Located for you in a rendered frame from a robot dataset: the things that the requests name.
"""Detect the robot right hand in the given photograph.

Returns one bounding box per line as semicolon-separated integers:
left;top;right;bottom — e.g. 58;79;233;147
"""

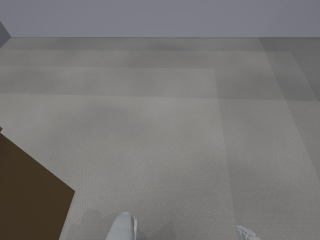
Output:
235;225;261;240

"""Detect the left robot thigh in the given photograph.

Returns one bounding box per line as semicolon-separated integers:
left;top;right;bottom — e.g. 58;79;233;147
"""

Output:
105;214;137;240

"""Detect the table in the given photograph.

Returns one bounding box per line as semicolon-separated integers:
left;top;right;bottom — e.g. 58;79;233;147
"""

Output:
0;127;75;240

